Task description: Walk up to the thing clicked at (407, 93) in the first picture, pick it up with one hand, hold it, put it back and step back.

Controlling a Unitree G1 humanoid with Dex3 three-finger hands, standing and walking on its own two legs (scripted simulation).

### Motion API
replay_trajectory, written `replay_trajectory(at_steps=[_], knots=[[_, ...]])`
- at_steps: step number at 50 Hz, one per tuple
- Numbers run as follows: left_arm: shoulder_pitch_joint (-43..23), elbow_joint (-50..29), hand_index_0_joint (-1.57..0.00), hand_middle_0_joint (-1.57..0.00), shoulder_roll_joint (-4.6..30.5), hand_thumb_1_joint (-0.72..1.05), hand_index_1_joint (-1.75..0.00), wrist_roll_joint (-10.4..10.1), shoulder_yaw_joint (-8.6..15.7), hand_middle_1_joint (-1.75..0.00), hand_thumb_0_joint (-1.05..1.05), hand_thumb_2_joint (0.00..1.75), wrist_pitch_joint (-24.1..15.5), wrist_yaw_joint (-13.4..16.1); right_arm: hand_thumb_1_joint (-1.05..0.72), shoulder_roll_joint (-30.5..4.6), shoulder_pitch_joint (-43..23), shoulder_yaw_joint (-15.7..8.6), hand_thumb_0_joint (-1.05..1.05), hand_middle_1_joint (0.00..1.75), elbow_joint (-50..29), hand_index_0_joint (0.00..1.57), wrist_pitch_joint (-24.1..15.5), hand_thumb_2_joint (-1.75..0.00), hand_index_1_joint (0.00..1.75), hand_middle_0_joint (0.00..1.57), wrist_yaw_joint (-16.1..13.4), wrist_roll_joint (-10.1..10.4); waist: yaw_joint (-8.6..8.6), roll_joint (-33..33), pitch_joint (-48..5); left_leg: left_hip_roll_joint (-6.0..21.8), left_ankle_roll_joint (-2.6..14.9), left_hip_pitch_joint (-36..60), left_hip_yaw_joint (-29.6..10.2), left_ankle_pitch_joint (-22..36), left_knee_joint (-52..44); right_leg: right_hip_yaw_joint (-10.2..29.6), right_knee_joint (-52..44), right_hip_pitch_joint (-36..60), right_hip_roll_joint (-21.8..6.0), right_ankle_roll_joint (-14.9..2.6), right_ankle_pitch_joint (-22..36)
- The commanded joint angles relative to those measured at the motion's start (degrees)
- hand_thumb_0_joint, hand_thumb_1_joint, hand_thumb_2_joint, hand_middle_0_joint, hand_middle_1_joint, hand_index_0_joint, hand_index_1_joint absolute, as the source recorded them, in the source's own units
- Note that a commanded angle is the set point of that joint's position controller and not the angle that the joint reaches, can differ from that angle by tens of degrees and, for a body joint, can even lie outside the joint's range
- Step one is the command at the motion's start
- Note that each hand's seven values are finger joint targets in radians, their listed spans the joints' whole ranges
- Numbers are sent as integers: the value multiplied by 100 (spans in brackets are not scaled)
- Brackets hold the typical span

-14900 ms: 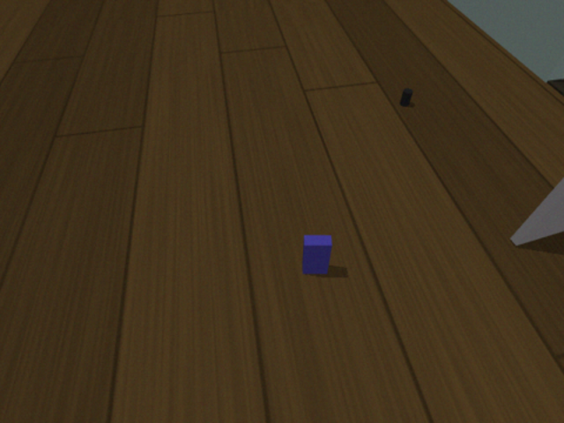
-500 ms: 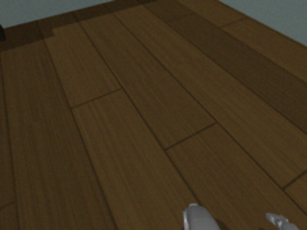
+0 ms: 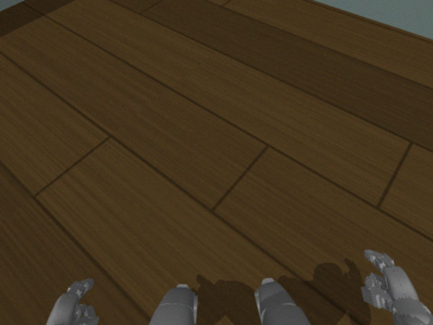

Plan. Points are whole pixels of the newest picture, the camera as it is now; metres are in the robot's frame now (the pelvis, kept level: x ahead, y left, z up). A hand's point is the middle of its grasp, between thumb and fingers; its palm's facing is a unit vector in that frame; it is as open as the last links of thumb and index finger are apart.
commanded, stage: walk up
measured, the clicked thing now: out of the picture +0.93 -1.26 -0.69
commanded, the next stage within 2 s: none
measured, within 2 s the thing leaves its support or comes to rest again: neither
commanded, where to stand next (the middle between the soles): +0.05 -0.08 m, yaw -61 degrees
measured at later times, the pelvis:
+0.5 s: pelvis -0.03 -0.01 +0.02, yaw -29 degrees
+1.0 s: pelvis +0.00 -0.05 +0.02, yaw -45 degrees
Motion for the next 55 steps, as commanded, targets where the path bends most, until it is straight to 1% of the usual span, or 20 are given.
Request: replay_trajectory(at_steps=[1,4,6,12,16,17,18,19,20,23,28,30,32,34,40,47,50,52,53,55], knots=[[603,-571,-20,-20,1419,90,-30,99,650,-30,0,90,98,-59,-90,-2442,17,-751,0,30,-413,20,62,-90,30,20,-277,-96,-236,1394,-1084,3348,2270,243,-3244,-11,-3041,-633,2645,-757,59,229,-1084],[642,-265,-20,-20,1431,90,-30,53,857,-30,0,90,123,-361,-90,-1743,-65,-623,0,30,-271,20,-28,-90,30,20,-365,-162,77,1084,-827,1877,1352,71,-780,-50,-2562,-678,2775,-541,-264,205,116],[627,-389,-20,-20,1253,90,-30,-39,810,-30,0,90,141,-567,-90,-1805,255,-639,0,30,-22,20,-103,-90,30,20,-404,-200,-22,1356,-1088,1545,1145,814,-282,72,-2283,-754,2062,-633,-323,220,250],[42,-609,-20,-20,1344,90,-30,7,740,-30,0,90,62,-731,-90,-2277,1075,-777,0,30,155,20,-264,-90,30,20,-357,-225,-429,1351,-1545,2414,1532,1959,70,88,-1995,-1165,-33,-319,-756,176,-1048],[1227,167,-20,-20,1425,90,-30,-96,830,-30,0,90,-145,-529,-90,-2081,715,-628,0,30,4,20,-191,-90,30,20,-119,-86,116,949,-1722,1883,1125,587,1066,-522,-734,-1981,-1643,1507,-163,-258,90],[1542,312,-20,-20,1617,90,-30,-70,883,-30,0,90,-207,-464,-90,-1762,774,-510,0,30,-13,20,-145,-90,30,20,-76,-76,265,37,-1662,1297,817,147,1416,-670,384,-1642,-2002,1978,32,-417,56],[1648,271,-20,-20,2083,90,-30,-39,981,-30,0,90,-240,-407,-90,-1334,853,-361,0,30,-98,20,-105,-90,30,20,-48,-12,443,-1357,-1267,659,424,-1244,1507,-1807,1469,268,-2659,2343,-696,-876,-819],[1238,-38,-20,-20,2431,90,-30,7,993,-30,0,90,-273,-362,-90,-1285,449,-301,0,30,-316,20,-128,-90,30,20,-73,125,425,-1915,-897,24,114,-2205,1082,-2194,1914,2213,-3513,1969,-1483,-1430,-1491],[778,-90,-20,-20,2628,90,-30,-51,982,-30,0,90,-225,-340,-90,-1677,88,-406,0,30,-314,20,-142,-90,30,20,-139,151,335,-1656,-639,283,188,-1763,528,-1889,1928,2258,-3799,1198,-1586,-1607,-2049],[373,-57,-20,-20,1928,90,-30,-149,697,-30,0,90,-213,-219,-90,-1641,782,-375,0,30,230,20,-205,-90,30,20,-71,152,-84,-1424,-641,340,289,-1341,424,-1053,1353,789,-2805,1381,-927,-1190,-644],[482,73,-20,-20,1770,90,-30,-248,555,-30,0,90,-421,-39,-90,-1495,950,-278,0,30,229,20,-279,-90,30,20,11,-11,-214,-970,-858,-2,497,4,173,-806,249,1032,-2246,745,-1083,-1231,728],[-39,39,-20,-20,1702,90,-30,-335,464,-30,0,90,-427,30,-90,-1371,1608,-314,0,30,407,20,-294,-90,30,20,-11,-51,-764,-586,-962,-122,529,1453,156,58,-886,661,-1410,-180,-914,-956,1210],[304,34,-20,-20,790,90,-30,-420,184,-30,0,90,-411,124,-90,-2012,1857,-492,0,30,395,20,-341,-90,30,20,-102,-233,-759,1760,-871,1570,390,2039,-2258,-848,-2754,-401,816,-1264,631,-186,-588],[942,341,-20,-20,1639,90,-30,-382,312,-30,0,90,-387,251,-90,-2306,963,-569,0,30,137,20,-289,-90,30,20,-50,-124,-359,1341,-695,2498,805,1126,-3379,-2258,-3405,-452,1456,-966,122,-155,-750],[755,699,-20,-20,1323,90,-30,-374,344,-30,0,90,-453,41,-90,-1458,938,-355,0,30,227,20,-308,-90,30,20,18,-176,-350,1038,-582,1267,834,1106,-456,352,-2764,-1024,715,-279,-94,-49,128],[367,541,-20,-20,1059,90,-30,-292,277,-30,0,90,-602,59,-90,-1430,1142,-363,0,30,102,20,-54,-90,30,20,99,-173,-549,988,-1415,1410,1408,1766,443,2853,-1161,-1805,-1146,652,-4,-15,300],[922,799,-20,-20,1315,90,-30,-207,418,-30,0,90,-678,182,-90,-1105,921,-248,0,30,-2,20,90,-90,30,20,105,-26,-126,350,-1583,1052,944,834,841,1771,293,-1527,-2198,1939,14,-222,1374],[773,557,-20,-20,1932,90,-30,-151,545,-30,0,90,-742,276,-90,-710,934,-81,0,30,-131,20,206,-90,30,20,100,-27,-193,-1041,-1119,92,409,-1213,704,-1582,1676,1762,-2720,2208,-1955,-1137,1960],[604,505,-20,-20,2081,90,-30,-163,541,-30,0,90,-699,319,-90,-1111,658,-232,0,30,-150,20,271,-90,30,20,10,-72,-43,-862,-1059,244,391,-966,132,-2114,2054,2162,-2627,1604,-2310,-1769,2026],[333,505,-20,-20,1773,90,-30,-236,485,-30,0,90,-676,321,-90,-1252,699,-290,0,30,121,20,260,-90,30,20,12,-19,-234,-386,-933,423,407,-767,-152,-1710,2047,1274,-2400,1290,-1749,-1454,1999]])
